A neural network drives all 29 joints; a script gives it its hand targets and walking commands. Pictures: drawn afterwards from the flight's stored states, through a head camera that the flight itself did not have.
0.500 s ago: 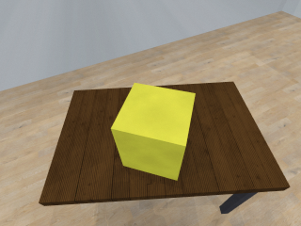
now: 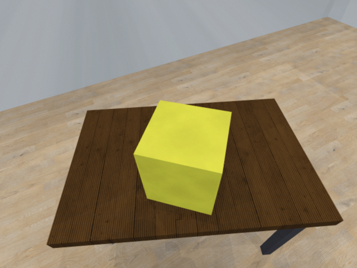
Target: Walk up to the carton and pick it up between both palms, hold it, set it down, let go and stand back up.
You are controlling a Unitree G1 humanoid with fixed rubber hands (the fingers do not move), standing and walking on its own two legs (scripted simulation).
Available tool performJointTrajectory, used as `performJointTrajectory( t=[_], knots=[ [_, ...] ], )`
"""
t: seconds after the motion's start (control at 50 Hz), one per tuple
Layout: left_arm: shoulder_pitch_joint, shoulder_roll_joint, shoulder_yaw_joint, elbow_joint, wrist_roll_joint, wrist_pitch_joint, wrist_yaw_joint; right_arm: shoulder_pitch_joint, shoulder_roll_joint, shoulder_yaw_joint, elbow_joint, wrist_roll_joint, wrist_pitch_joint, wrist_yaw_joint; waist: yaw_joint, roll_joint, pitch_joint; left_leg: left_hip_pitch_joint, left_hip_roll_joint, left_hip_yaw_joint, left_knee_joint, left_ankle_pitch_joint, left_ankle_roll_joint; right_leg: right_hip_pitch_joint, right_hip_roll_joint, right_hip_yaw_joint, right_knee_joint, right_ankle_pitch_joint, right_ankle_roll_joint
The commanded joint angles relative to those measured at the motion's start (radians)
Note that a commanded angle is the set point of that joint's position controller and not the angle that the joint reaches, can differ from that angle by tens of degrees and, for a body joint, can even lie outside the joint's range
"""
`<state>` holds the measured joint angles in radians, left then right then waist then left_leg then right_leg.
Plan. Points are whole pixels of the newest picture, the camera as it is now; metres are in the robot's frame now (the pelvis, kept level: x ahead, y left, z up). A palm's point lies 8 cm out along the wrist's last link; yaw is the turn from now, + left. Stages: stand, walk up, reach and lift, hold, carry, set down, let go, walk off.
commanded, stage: stand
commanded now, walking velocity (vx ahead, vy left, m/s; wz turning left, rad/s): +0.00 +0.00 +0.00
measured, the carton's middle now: (186, 158) +0.42 +0.00 -0.07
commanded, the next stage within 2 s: none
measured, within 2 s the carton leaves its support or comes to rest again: neither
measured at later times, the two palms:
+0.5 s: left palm out of the picture -0.03 +0.20 -0.15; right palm out of the picture -0.05 -0.19 -0.15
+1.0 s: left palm out of the picture -0.03 +0.22 -0.15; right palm out of the picture -0.04 -0.16 -0.15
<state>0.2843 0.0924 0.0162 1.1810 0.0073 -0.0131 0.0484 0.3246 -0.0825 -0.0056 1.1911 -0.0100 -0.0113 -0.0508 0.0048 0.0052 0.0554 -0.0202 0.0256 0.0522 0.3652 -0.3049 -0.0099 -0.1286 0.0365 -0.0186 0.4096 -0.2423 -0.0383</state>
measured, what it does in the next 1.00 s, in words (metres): stands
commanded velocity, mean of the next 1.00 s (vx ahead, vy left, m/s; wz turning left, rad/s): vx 0.00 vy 0.00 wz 0.00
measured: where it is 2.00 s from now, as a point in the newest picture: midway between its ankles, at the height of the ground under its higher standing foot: outside the picture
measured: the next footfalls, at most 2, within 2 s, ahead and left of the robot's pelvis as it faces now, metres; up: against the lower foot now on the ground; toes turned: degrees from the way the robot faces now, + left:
none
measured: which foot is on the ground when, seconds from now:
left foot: down 0.00-1.00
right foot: down 0.00-1.00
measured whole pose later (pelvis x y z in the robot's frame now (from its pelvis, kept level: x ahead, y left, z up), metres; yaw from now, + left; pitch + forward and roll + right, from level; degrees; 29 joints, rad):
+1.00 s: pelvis +0.00 +0.03 +0.00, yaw +0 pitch -2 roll +0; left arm 0.28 0.09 0.02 1.19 0.01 0.00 0.04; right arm 0.32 -0.07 0.00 1.17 -0.01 -0.02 -0.05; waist 0.01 -0.01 0.06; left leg -0.03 -0.02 0.06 0.37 -0.30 0.03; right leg -0.14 0.00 -0.01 0.41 -0.24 0.00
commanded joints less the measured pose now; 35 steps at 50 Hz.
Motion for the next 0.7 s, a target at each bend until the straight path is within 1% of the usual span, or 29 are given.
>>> performJointTrajectory(
  t=[0.0, 0.02, 0.04, 0.06, 0.08, 0.1, 0.12, 0.14, 0.18, 0.2, 0.24, 0.26, 0.28, 0.32, 0.34, 0.36, 0.38, 0.4, 0.42, 0.46, 0.48, 0.5, 0.52, 0.54, 0.58, 0.62, 0.64, 0.66, 0.68],
  knots=[
    [0.114, 0.061, 0.010, 0.002, -0.006, -0.009, 0.003, 0.118, -0.094, -0.010, 0.001, -0.002, -0.006, 0.002, 0.012, -0.001, 0.098, -0.123, 0.087, -0.055, -0.073, 0.222, 0.024, 0.001, -0.109, 0.091, -0.072, 0.257, -0.010],
    [0.091, 0.072, 0.012, -0.010, 0.003, -0.010, -0.001, 0.143, -0.079, -0.009, 0.009, 0.010, 0.000, -0.007, 0.001, -0.012, 0.097, -0.118, 0.079, -0.044, -0.076, 0.223, 0.018, -0.010, -0.107, 0.084, -0.072, 0.242, -0.001],
    [0.067, 0.051, 0.012, -0.015, 0.002, -0.004, 0.001, 0.137, -0.043, 0.001, 0.013, -0.001, 0.000, -0.007, 0.008, -0.012, 0.106, -0.148, 0.090, -0.051, -0.069, 0.218, 0.025, 0.004, -0.117, 0.096, -0.075, 0.231, -0.012],
    [0.084, 0.085, 0.015, -0.017, 0.004, 0.000, 0.003, 0.151, -0.033, 0.003, 0.016, -0.006, 0.005, -0.006, -0.004, 0.016, 0.099, -0.153, 0.077, -0.042, -0.069, 0.188, 0.020, 0.007, -0.110, 0.096, -0.075, 0.219, -0.011],
    [0.081, 0.106, 0.024, -0.019, -0.001, 0.005, 0.001, 0.128, -0.108, -0.012, 0.008, -0.002, -0.001, -0.010, 0.007, 0.029, 0.091, -0.128, 0.078, -0.045, -0.070, 0.167, 0.023, -0.006, -0.115, 0.102, -0.076, 0.227, -0.015],
    [0.066, 0.096, 0.021, -0.028, -0.002, -0.003, -0.005, 0.113, -0.102, -0.010, 0.008, -0.002, -0.001, -0.006, -0.002, 0.033, 0.079, -0.100, 0.082, -0.052, -0.070, 0.195, 0.024, -0.020, -0.118, 0.107, -0.077, 0.229, -0.016],
    [0.103, 0.053, 0.009, -0.005, -0.002, -0.006, 0.001, 0.134, -0.057, -0.006, -0.001, 0.002, -0.009, 0.000, -0.008, -0.025, 0.044, -0.079, 0.093, -0.059, -0.069, 0.217, 0.026, -0.001, -0.116, 0.083, -0.070, 0.245, -0.014],
    [0.079, 0.049, 0.011, -0.011, 0.001, -0.011, -0.003, 0.121, -0.075, -0.008, -0.004, 0.007, -0.013, 0.000, -0.006, -0.024, 0.064, -0.116, 0.088, -0.063, -0.066, 0.236, 0.033, 0.008, -0.118, 0.094, -0.068, 0.271, -0.008],
    [0.099, 0.030, 0.002, -0.010, 0.006, -0.013, -0.002, 0.103, -0.070, -0.009, -0.007, -0.002, -0.008, 0.000, 0.008, 0.011, 0.078, -0.107, 0.083, -0.055, -0.057, 0.235, 0.031, -0.025, -0.126, 0.099, -0.069, 0.270, -0.011],
    [0.074, 0.038, 0.001, -0.008, -0.001, -0.006, 0.001, 0.122, -0.084, -0.011, -0.008, 0.003, -0.011, 0.001, -0.019, 0.008, 0.081, -0.107, 0.076, -0.057, -0.059, 0.213, 0.032, -0.035, -0.112, 0.096, -0.069, 0.264, -0.009],
    [0.091, 0.112, 0.024, -0.013, -0.007, -0.006, 0.006, 0.112, -0.094, -0.013, -0.014, -0.006, -0.010, 0.002, 0.005, -0.028, 0.056, -0.130, 0.082, -0.056, -0.070, 0.211, 0.033, 0.013, -0.114, 0.085, -0.072, 0.266, -0.008],
    [0.087, 0.049, 0.006, -0.017, 0.006, -0.003, 0.002, 0.140, -0.101, -0.015, -0.003, -0.006, -0.011, -0.005, 0.000, 0.034, 0.063, -0.128, 0.076, -0.047, -0.067, 0.216, 0.030, -0.001, -0.127, 0.094, -0.056, 0.272, -0.006],
    [0.092, 0.089, 0.016, -0.025, -0.001, -0.006, -0.003, 0.145, -0.057, -0.002, 0.004, 0.002, -0.007, -0.008, 0.009, 0.032, 0.061, -0.131, 0.084, -0.056, -0.074, 0.212, 0.027, 0.005, -0.123, 0.092, -0.056, 0.229, -0.016],
    [0.097, 0.044, 0.009, -0.003, 0.004, 0.003, -0.004, 0.130, -0.086, -0.010, -0.009, -0.003, -0.010, -0.004, -0.007, -0.027, 0.075, -0.122, 0.082, -0.061, -0.063, 0.169, 0.036, -0.017, -0.119, 0.092, -0.065, 0.263, -0.005],
    [0.122, 0.089, 0.018, -0.009, 0.000, -0.001, -0.009, 0.110, -0.104, -0.013, -0.023, -0.002, -0.012, 0.001, 0.017, -0.057, 0.064, -0.112, 0.093, -0.070, -0.068, 0.206, 0.038, -0.016, -0.112, 0.072, -0.058, 0.255, -0.001],
    [0.112, 0.042, 0.006, 0.004, 0.002, -0.005, -0.007, 0.119, -0.115, -0.019, -0.017, -0.001, -0.014, 0.001, 0.015, -0.041, 0.069, -0.143, 0.094, -0.057, -0.058, 0.228, 0.040, 0.021, -0.122, 0.093, -0.067, 0.260, -0.005],
    [0.119, 0.068, 0.007, 0.004, 0.002, -0.007, -0.002, 0.157, -0.093, -0.015, -0.002, -0.001, -0.013, 0.005, 0.001, -0.009, 0.050, -0.107, 0.082, -0.050, -0.057, 0.218, 0.026, 0.015, -0.132, 0.098, -0.051, 0.307, -0.001],
    [0.094, 0.106, 0.020, -0.017, 0.000, -0.010, -0.001, 0.160, -0.077, -0.009, -0.003, 0.004, -0.015, 0.000, -0.001, -0.011, 0.046, -0.111, 0.076, -0.053, -0.059, 0.216, 0.030, -0.004, -0.132, 0.098, -0.050, 0.307, -0.011],
    [0.094, 0.067, 0.010, -0.005, -0.001, -0.002, 0.001, 0.133, -0.085, -0.011, -0.010, -0.007, -0.017, 0.005, 0.003, 0.039, 0.080, -0.147, 0.082, -0.051, -0.060, 0.196, 0.037, 0.007, -0.134, 0.107, -0.063, 0.287, -0.007],
    [0.089, 0.099, 0.016, -0.005, 0.001, -0.002, -0.001, 0.141, -0.066, -0.005, -0.003, -0.004, -0.010, 0.006, -0.008, 0.009, 0.060, -0.118, 0.089, -0.058, -0.063, 0.233, 0.036, 0.009, -0.129, 0.100, -0.055, 0.274, -0.009],
    [0.100, 0.067, 0.014, -0.009, -0.002, -0.002, 0.001, 0.136, -0.065, -0.006, -0.013, 0.001, -0.012, 0.002, -0.002, -0.011, 0.059, -0.118, 0.090, -0.072, -0.062, 0.245, 0.041, 0.003, -0.126, 0.086, -0.054, 0.267, -0.008],
    [0.074, 0.096, 0.022, -0.013, -0.003, -0.001, -0.004, 0.128, -0.049, 0.003, -0.012, -0.001, -0.014, 0.002, 0.002, -0.008, 0.043, -0.120, 0.086, -0.073, -0.061, 0.264, 0.037, 0.015, -0.121, 0.089, -0.054, 0.268, -0.004],
    [0.105, 0.064, 0.008, -0.008, 0.004, -0.005, -0.002, 0.127, -0.097, -0.008, -0.014, 0.002, -0.017, -0.003, 0.006, 0.026, 0.050, -0.114, 0.085, -0.062, -0.067, 0.265, 0.041, 0.012, -0.132, 0.087, -0.055, 0.262, -0.006],
    [0.101, 0.081, 0.016, 0.003, -0.004, 0.000, 0.001, 0.105, -0.090, -0.010, -0.034, 0.002, -0.022, 0.003, -0.001, -0.015, 0.051, -0.068, 0.094, -0.067, -0.072, 0.263, 0.042, -0.029, -0.122, 0.090, -0.058, 0.242, -0.003],
    [0.091, 0.101, 0.025, -0.012, -0.001, -0.001, 0.010, 0.080, -0.105, -0.011, -0.032, -0.001, -0.022, -0.001, 0.020, 0.027, 0.087, -0.131, 0.086, -0.065, -0.090, 0.231, 0.043, 0.002, -0.126, 0.080, -0.070, 0.230, 0.003],
    [0.073, 0.051, 0.010, 0.002, 0.000, 0.003, 0.000, 0.134, -0.046, 0.000, -0.019, -0.002, -0.025, 0.010, -0.021, -0.005, 0.076, -0.101, 0.092, -0.071, -0.076, 0.243, 0.042, -0.008, -0.128, 0.087, -0.057, 0.257, -0.004],
    [0.100, 0.092, 0.021, -0.003, -0.014, 0.004, -0.008, 0.140, -0.018, 0.014, -0.003, -0.002, -0.019, 0.006, 0.012, -0.026, 0.036, -0.078, 0.084, -0.071, -0.083, 0.261, 0.034, 0.014, -0.116, 0.073, -0.047, 0.238, 0.005],
    [0.102, 0.099, 0.024, 0.002, -0.006, 0.001, -0.009, 0.096, -0.105, -0.004, -0.018, 0.001, -0.022, 0.009, 0.016, 0.030, 0.044, -0.103, 0.081, -0.062, -0.072, 0.286, 0.039, 0.011, -0.115, 0.081, -0.058, 0.264, 0.017],
    [0.077, 0.056, 0.013, -0.006, -0.006, -0.002, -0.010, 0.136, -0.072, -0.003, -0.014, -0.003, -0.023, 0.002, 0.000, -0.003, 0.055, -0.095, 0.082, -0.068, -0.067, 0.274, 0.039, 0.017, -0.129, 0.068, -0.057, 0.268, 0.018]
  ],
)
